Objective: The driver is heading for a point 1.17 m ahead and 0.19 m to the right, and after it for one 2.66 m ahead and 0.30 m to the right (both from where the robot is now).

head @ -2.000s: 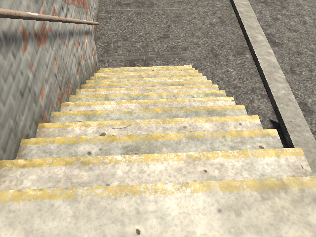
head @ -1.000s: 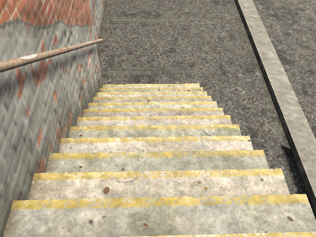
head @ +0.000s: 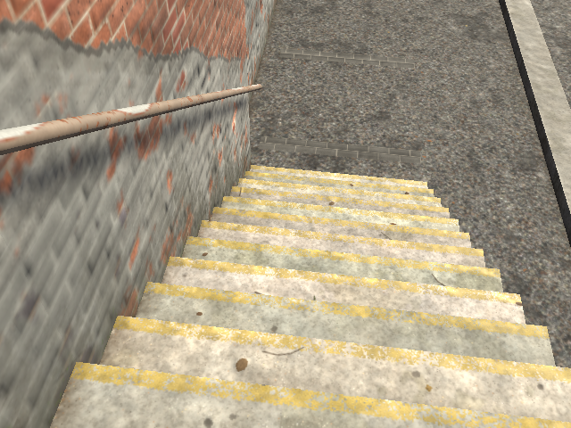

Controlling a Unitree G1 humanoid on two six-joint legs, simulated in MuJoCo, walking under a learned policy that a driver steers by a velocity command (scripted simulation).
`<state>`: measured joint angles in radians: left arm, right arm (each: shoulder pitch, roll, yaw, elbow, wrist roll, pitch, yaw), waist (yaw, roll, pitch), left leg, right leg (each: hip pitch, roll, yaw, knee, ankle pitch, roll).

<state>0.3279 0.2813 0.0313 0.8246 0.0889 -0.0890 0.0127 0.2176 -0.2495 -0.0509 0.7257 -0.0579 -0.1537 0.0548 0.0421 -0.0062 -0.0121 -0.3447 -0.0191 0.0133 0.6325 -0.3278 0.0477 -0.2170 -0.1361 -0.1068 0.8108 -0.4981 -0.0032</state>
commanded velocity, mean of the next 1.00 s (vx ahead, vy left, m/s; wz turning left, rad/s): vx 0.48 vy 0.00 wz -0.28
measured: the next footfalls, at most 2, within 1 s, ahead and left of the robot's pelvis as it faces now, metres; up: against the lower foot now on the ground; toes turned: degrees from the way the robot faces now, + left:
right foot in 0.52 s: +0.33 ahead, -0.05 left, -0.18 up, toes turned -8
left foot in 0.92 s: +0.63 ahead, +0.13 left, -0.37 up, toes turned -17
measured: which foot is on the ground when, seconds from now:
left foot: down 0.00-0.52, up 0.54-0.90, down 0.92-1.00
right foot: up 0.00-0.50, down 0.52-0.92, up 0.94-1.00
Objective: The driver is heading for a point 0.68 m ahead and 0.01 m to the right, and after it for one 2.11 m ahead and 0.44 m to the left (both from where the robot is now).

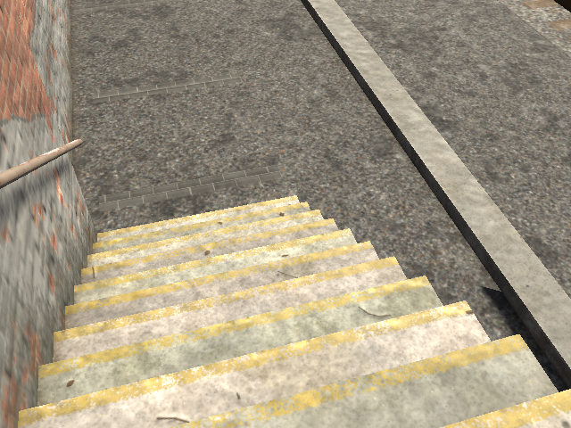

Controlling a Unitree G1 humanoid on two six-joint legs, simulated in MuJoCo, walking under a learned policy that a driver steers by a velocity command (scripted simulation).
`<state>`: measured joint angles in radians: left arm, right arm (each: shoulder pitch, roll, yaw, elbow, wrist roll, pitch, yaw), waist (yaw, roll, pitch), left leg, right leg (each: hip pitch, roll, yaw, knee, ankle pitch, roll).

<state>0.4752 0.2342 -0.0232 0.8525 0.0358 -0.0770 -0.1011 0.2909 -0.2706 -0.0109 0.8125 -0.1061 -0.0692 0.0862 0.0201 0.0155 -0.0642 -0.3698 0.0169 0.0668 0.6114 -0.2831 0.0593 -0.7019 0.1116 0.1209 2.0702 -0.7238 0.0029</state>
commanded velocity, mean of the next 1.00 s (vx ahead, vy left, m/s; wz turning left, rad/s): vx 0.50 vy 0.00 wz -0.05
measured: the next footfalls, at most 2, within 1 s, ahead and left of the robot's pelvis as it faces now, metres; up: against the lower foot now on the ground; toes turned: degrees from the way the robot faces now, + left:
right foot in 0.62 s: +0.42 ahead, -0.14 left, -0.18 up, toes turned -12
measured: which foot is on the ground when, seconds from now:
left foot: down 0.00-0.62, up 0.64-1.00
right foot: up 0.00-0.60, down 0.62-1.00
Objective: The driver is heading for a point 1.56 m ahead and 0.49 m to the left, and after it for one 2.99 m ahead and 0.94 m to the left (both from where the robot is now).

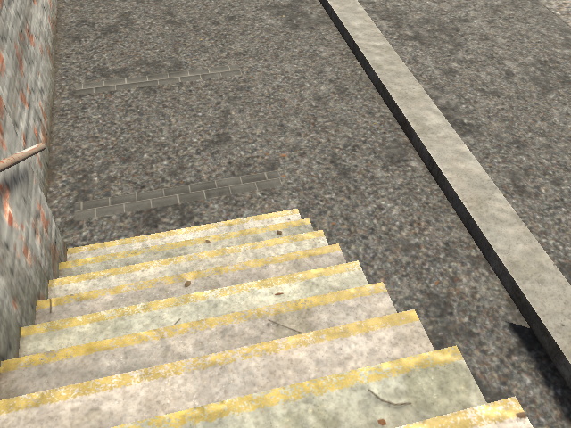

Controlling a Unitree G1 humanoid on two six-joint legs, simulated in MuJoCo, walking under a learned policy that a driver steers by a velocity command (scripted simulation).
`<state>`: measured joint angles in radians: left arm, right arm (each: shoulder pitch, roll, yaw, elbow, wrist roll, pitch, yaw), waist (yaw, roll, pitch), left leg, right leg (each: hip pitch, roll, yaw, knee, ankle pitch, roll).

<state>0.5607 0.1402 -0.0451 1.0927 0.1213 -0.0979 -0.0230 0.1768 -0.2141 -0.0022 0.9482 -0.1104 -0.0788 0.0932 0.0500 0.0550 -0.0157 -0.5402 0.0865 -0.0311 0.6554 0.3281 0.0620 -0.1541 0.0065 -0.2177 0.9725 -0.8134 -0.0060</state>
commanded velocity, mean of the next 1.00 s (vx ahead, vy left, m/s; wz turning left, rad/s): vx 0.50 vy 0.00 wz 0.53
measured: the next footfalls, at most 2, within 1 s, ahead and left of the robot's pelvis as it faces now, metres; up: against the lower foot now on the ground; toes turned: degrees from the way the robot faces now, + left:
left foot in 0.08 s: +0.14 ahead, +0.11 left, -0.18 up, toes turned +7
right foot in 0.50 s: +0.45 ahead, -0.07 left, -0.37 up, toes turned +14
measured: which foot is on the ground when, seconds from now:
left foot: up 0.00-0.06, down 0.08-0.50, up 0.52-1.00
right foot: down 0.00-0.08, up 0.10-0.48, down 0.50-1.00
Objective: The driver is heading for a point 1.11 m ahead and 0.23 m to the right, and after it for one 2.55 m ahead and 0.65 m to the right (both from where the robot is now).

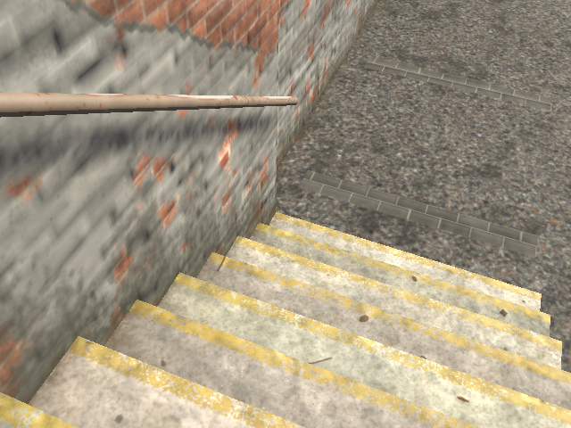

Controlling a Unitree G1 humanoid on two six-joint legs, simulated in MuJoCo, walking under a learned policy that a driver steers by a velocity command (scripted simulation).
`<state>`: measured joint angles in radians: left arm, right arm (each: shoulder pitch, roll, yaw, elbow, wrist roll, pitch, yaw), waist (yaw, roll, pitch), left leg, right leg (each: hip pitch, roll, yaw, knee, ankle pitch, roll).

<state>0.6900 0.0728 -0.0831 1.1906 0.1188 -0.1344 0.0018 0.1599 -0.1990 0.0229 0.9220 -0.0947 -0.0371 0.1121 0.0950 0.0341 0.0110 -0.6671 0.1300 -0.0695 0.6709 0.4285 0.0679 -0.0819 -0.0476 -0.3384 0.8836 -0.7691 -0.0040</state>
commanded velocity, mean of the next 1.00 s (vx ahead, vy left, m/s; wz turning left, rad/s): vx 0.50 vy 0.00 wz -0.31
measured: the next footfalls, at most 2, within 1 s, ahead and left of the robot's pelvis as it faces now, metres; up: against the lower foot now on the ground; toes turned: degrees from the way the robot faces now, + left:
left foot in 0.14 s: +0.23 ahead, +0.13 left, -0.18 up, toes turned +6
right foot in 0.68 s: +0.44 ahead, -0.21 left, -0.37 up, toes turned -22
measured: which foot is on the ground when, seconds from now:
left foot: up 0.00-0.12, down 0.14-0.66, up 0.68-1.00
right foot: down 0.00-0.14, up 0.16-0.66, down 0.68-1.00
